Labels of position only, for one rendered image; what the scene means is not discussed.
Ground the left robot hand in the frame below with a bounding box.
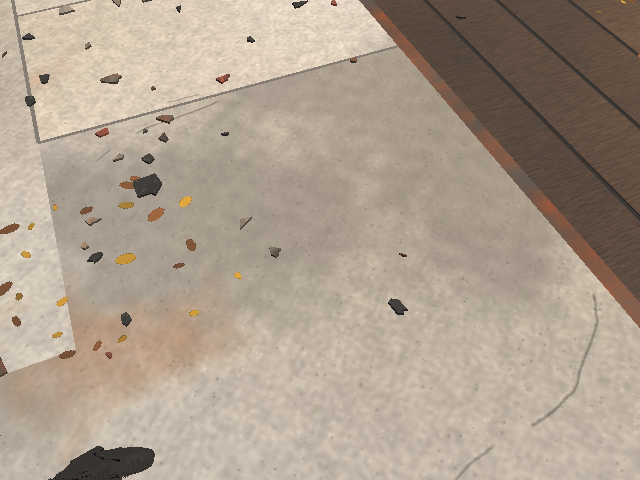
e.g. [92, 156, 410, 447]
[48, 446, 155, 480]

